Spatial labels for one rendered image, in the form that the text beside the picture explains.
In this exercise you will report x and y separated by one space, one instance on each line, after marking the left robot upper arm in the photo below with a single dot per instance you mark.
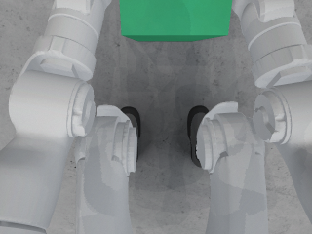
48 111

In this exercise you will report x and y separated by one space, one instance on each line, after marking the robot right foot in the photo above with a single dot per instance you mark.
194 119

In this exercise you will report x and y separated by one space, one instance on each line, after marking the left robot shin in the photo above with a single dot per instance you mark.
102 110

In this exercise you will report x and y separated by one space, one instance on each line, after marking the right robot upper arm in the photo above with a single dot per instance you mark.
283 116

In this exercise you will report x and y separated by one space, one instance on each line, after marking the carton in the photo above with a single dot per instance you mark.
174 20

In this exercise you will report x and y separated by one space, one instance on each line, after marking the left robot forearm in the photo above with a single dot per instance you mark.
69 43

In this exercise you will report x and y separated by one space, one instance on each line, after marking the right robot forearm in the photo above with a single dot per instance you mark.
275 40

